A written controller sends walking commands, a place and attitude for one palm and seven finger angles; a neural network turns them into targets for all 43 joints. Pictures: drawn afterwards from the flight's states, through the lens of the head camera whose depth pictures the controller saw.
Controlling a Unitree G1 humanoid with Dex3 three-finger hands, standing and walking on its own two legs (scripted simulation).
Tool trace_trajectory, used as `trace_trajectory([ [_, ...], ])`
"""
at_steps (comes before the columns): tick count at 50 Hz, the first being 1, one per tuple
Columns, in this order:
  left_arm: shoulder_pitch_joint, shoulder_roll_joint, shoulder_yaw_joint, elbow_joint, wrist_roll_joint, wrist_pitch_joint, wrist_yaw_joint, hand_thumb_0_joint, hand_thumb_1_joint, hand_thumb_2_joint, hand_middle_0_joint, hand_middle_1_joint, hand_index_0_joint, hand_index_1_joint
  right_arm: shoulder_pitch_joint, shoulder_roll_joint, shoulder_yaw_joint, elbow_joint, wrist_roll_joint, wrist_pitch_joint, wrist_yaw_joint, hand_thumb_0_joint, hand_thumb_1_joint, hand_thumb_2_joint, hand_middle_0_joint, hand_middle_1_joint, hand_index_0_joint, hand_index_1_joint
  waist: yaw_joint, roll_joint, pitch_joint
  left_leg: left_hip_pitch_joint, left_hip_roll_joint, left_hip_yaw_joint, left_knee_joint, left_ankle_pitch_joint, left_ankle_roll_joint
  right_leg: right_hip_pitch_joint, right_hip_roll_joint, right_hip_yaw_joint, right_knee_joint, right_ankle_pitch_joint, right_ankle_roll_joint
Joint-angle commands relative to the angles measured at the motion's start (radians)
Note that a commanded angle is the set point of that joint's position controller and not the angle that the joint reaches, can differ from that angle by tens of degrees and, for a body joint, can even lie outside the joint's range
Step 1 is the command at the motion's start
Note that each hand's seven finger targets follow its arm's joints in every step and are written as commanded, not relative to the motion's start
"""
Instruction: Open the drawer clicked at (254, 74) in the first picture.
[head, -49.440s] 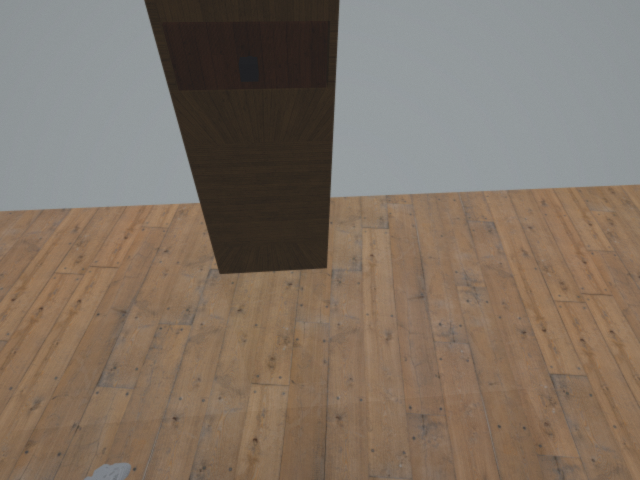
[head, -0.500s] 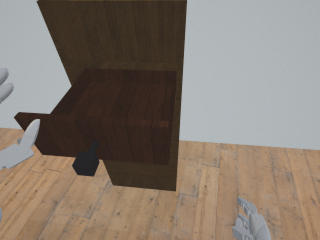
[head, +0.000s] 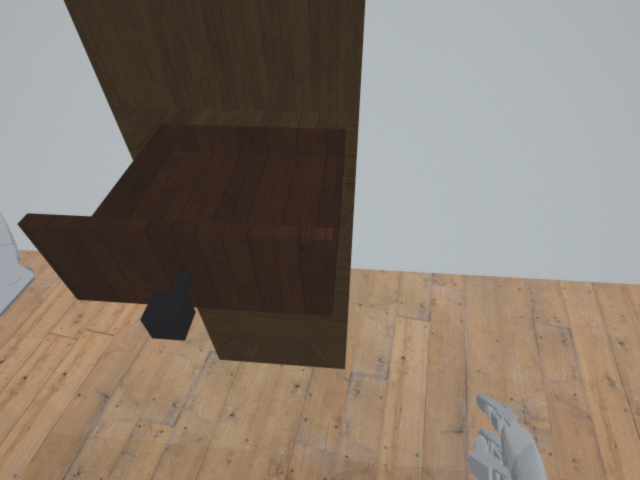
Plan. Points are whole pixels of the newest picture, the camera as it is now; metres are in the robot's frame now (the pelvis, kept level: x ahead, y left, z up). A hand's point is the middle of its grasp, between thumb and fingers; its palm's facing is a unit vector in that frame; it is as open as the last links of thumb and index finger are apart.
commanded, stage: step back with the hand held close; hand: left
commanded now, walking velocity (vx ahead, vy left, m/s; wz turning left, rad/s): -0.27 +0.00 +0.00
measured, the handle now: (175, 301) +0.30 +0.22 +0.08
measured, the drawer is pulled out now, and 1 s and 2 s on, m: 0.30 0.30 0.30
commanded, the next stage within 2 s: stop stepping back and stand still in 0.80 s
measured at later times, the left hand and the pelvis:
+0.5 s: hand out of the picture +0.11 +0.26 +0.27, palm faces +0.56 -0.72 -0.40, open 7.4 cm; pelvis -0.09 +0.02 -0.02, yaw -1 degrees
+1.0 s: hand out of the picture -0.04 +0.24 +0.26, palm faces +0.48 -0.73 -0.48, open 7.4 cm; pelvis -0.26 +0.01 -0.02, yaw -3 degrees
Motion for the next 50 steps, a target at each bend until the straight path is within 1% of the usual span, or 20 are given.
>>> trace_trajectory([
  [1, -0.015, 0.210, 0.123, -0.156, 0.007, -0.058, 0.021, 0.000, 0.900, 0.900, -0.200, -0.300, -0.200, -0.300, -0.094, -0.111, -0.051, -0.181, 0.011, -0.025, -0.004, 0.000, -0.900, -0.900, 0.200, 0.300, 0.200, 0.300, -0.033, -0.076, -0.117, 0.088, 0.013, 0.005, 0.007, 0.288, 0.024, -0.107, -0.148, 0.090, -0.053, 0.357, 0.003],
  [5, 0.067, 0.245, 0.174, -0.258, 0.005, -0.066, 0.031, 0.000, 0.900, 0.900, -0.200, -0.300, -0.200, -0.300, -0.088, -0.117, -0.062, -0.217, 0.013, -0.007, -0.001, 0.000, -0.900, -0.900, 0.200, 0.300, 0.200, 0.300, -0.028, -0.030, -0.203, 0.065, 0.047, -0.016, -0.019, 0.442, 0.025, -0.043, -0.103, 0.042, 0.040, 0.390, 0.021],
  [9, 0.116, 0.272, 0.216, -0.359, 0.004, -0.085, 0.043, 0.000, 0.900, 0.900, -0.200, -0.300, -0.200, -0.300, -0.084, -0.120, -0.066, -0.240, 0.008, -0.013, 0.000, 0.000, -0.900, -0.900, 0.200, 0.300, 0.200, 0.300, -0.020, 0.044, -0.229, -0.006, 0.075, -0.053, -0.056, 0.416, 0.034, -0.017, -0.070, 0.022, 0.115, 0.306, 0.025],
  [13, 0.109, 0.297, 0.268, -0.383, 0.011, -0.107, 0.056, 0.000, 0.900, 0.900, -0.200, -0.300, -0.200, -0.300, -0.068, -0.129, -0.072, -0.237, -0.006, -0.043, -0.001, 0.000, -0.900, -0.900, 0.200, 0.300, 0.200, 0.300, -0.011, 0.157, -0.203, -0.143, 0.134, -0.093, -0.151, 0.279, 0.058, -0.005, -0.027, -0.006, 0.255, 0.058, 0.031],
  [16, 0.033, 0.267, 0.261, -0.310, 0.025, -0.114, 0.064, 0.000, 0.900, 0.900, -0.200, -0.300, -0.200, -0.300, -0.038, -0.126, -0.071, -0.210, -0.016, -0.067, -0.001, 0.000, -0.900, -0.900, 0.200, 0.300, 0.200, 0.300, -0.025, 0.168, -0.133, -0.301, 0.189, -0.108, -0.212, 0.049, 0.088, 0.021, -0.020, -0.006, 0.363, -0.088, 0.031],
  [20, -0.067, 0.234, 0.215, -0.176, 0.029, -0.106, 0.065, 0.000, 0.900, 0.900, -0.200, -0.300, -0.200, -0.300, -0.027, -0.122, -0.064, -0.177, -0.006, -0.082, 0.000, 0.000, -0.900, -0.900, 0.200, 0.300, 0.200, 0.300, -0.046, 0.050, -0.052, -0.312, 0.141, -0.102, -0.115, -0.069, 0.076, -0.041, -0.058, 0.061, 0.181, 0.001, 0.002],
  [23, -0.111, 0.255, 0.172, -0.160, 0.024, -0.098, 0.065, 0.000, 0.900, 0.900, -0.200, -0.300, -0.200, -0.300, -0.015, -0.107, -0.069, -0.149, 0.007, -0.073, 0.010, 0.000, -0.900, -0.900, 0.200, 0.300, 0.200, 0.300, -0.061, -0.247, -0.090, -0.090, -0.034, 0.013, 0.238, -0.076, -0.003, -0.265, -0.291, 0.309, -0.132, 0.091, -0.084],
  [25, -0.074, 0.249, 0.158, -0.161, 0.032, -0.091, 0.064, 0.000, 0.900, 0.900, -0.200, -0.300, -0.200, -0.300, -0.043, -0.102, -0.070, -0.159, 0.014, -0.067, 0.008, 0.000, -0.900, -0.900, 0.200, 0.300, 0.200, 0.300, -0.037, -0.276, -0.076, -0.170, -0.049, -0.037, 0.519, -0.193, -0.001, -0.267, -0.370, 0.304, -0.122, 0.165, -0.138],
  [28, -0.049, 0.279, 0.193, -0.226, 0.044, -0.087, 0.064, 0.000, 0.900, 0.900, -0.200, -0.300, -0.200, -0.300, -0.072, -0.078, -0.043, -0.179, -0.001, -0.058, 0.000, 0.000, -0.900, -0.900, 0.200, 0.300, 0.200, 0.300, -0.032, -0.208, -0.070, -0.151, -0.010, -0.020, 0.352, -0.176, -0.007, -0.224, -0.309, 0.178, -0.035, 0.314, -0.123],
  [31, -0.026, 0.257, 0.174, -0.305, 0.031, -0.095, 0.072, 0.000, 0.900, 0.900, -0.200, -0.300, -0.200, -0.300, -0.036, -0.090, -0.033, -0.167, -0.007, -0.054, -0.019, 0.000, -0.900, -0.900, 0.200, 0.300, 0.200, 0.300, -0.060, -0.056, -0.077, -0.059, -0.025, 0.010, -0.080, 0.036, -0.006, -0.177, -0.178, 0.089, 0.086, 0.292, -0.035],
  [33, -0.017, 0.299, 0.214, -0.402, 0.031, -0.123, 0.082, 0.000, 0.900, 0.900, -0.200, -0.300, -0.200, -0.300, -0.056, -0.130, -0.062, -0.192, -0.017, -0.068, -0.019, 0.000, -0.900, -0.900, 0.200, 0.300, 0.200, 0.300, -0.025, 0.234, -0.128, -0.102, 0.221, -0.237, -0.158, 0.362, 0.073, -0.167, -0.052, 0.011, 0.318, -0.021, 0.034],
  [34, -0.004, 0.291, 0.232, -0.403, 0.021, -0.135, 0.080, 0.000, 0.900, 0.900, -0.200, -0.300, -0.200, -0.300, -0.024, -0.105, -0.063, -0.185, -0.023, -0.082, -0.006, 0.000, -0.900, -0.900, 0.200, 0.300, 0.200, 0.300, -0.020, 0.219, -0.175, -0.078, 0.258, -0.221, -0.140, 0.522, 0.108, -0.183, -0.029, 0.026, 0.402, -0.180, 0.025],
  [35, 0.039, 0.288, 0.248, -0.349, 0.021, -0.139, 0.072, 0.000, 0.900, 0.900, -0.200, -0.300, -0.200, -0.300, -0.003, -0.100, -0.073, -0.167, -0.036, -0.091, -0.001, 0.000, -0.900, -0.900, 0.200, 0.300, 0.200, 0.300, -0.031, 0.212, -0.201, -0.116, 0.259, -0.215, -0.162, 0.476, 0.122, -0.167, -0.012, 0.024, 0.508, -0.266, 0.026],
  [36, 0.029, 0.293, 0.257, -0.391, 0.022, -0.141, 0.069, 0.000, 0.900, 0.900, -0.200, -0.300, -0.200, -0.300, 0.002, -0.099, -0.077, -0.170, -0.047, -0.097, 0.003, 0.000, -0.900, -0.900, 0.200, 0.300, 0.200, 0.300, -0.031, 0.242, -0.199, -0.130, 0.267, -0.220, -0.159, 0.511, 0.139, -0.180, -0.012, 0.027, 0.567, -0.283, 0.028],
  [39, 0.009, 0.261, 0.229, -0.399, 0.019, -0.137, 0.072, 0.000, 0.900, 0.900, -0.200, -0.300, -0.200, -0.300, -0.002, -0.100, -0.081, -0.128, -0.036, -0.122, 0.017, 0.000, -0.900, -0.900, 0.200, 0.300, 0.200, 0.300, -0.041, 0.167, -0.215, 0.037, 0.245, -0.157, -0.066, 0.717, 0.129, -0.226, -0.010, 0.017, 0.468, -0.202, 0.034],
  [45, -0.009, 0.239, 0.210, -0.229, -0.006, -0.091, 0.056, 0.000, 0.900, 0.900, -0.200, -0.300, -0.200, -0.300, -0.049, -0.111, -0.071, -0.105, -0.025, -0.117, 0.028, 0.000, -0.900, -0.900, 0.200, 0.300, 0.200, 0.300, -0.048, 0.131, -0.142, -0.090, 0.240, -0.176, -0.146, 0.379, 0.117, -0.095, 0.005, -0.002, 0.254, -0.179, 0.034],
  [47, 0.001, 0.266, 0.231, -0.209, -0.003, -0.085, 0.052, 0.000, 0.900, 0.900, -0.200, -0.300, -0.200, -0.300, -0.052, -0.107, -0.068, -0.134, -0.006, -0.097, 0.031, 0.000, -0.900, -0.900, 0.200, 0.300, 0.200, 0.300, -0.042, 0.039, -0.121, -0.190, 0.143, -0.086, -0.104, -0.029, 0.060, 0.002, -0.052, 0.020, 0.006, -0.112, -0.001],
  [48, 0.007, 0.326, 0.265, -0.220, 0.004, -0.084, 0.057, 0.000, 0.900, 0.900, -0.200, -0.300, -0.200, -0.300, -0.040, -0.087, -0.069, -0.153, 0.002, -0.077, 0.031, 0.000, -0.900, -0.900, 0.200, 0.300, 0.200, 0.300, -0.056, -0.158, -0.113, -0.179, 0.012, 0.012, 0.086, -0.161, -0.004, -0.090, -0.198, 0.236, -0.170, -0.175, -0.069],
  [49, -0.020, 0.339, 0.250, -0.235, -0.002, -0.081, 0.062, 0.000, 0.900, 0.900, -0.200, -0.300, -0.200, -0.300, -0.071, -0.078, -0.057, -0.160, 0.012, -0.063, 0.025, 0.000, -0.900, -0.900, 0.200, 0.300, 0.200, 0.300, -0.040, -0.283, -0.062, -0.231, -0.061, 0.011, 0.360, -0.179, -0.033, -0.209, -0.377, 0.432, -0.250, -0.185, -0.136],
  [50, -0.023, 0.345, 0.260, -0.222, 0.000, -0.096, 0.071, 0.000, 0.900, 0.900, -0.200, -0.300, -0.200, -0.300, -0.052, -0.089, -0.046, -0.142, 0.004, -0.062, 0.022, 0.000, -0.900, -0.900, 0.200, 0.300, 0.200, 0.300, -0.047, -0.230, -0.070, -0.295, -0.043, -0.030, 0.515, -0.173, -0.029, -0.168, -0.406, 0.320, -0.193, 0.043, -0.134],
])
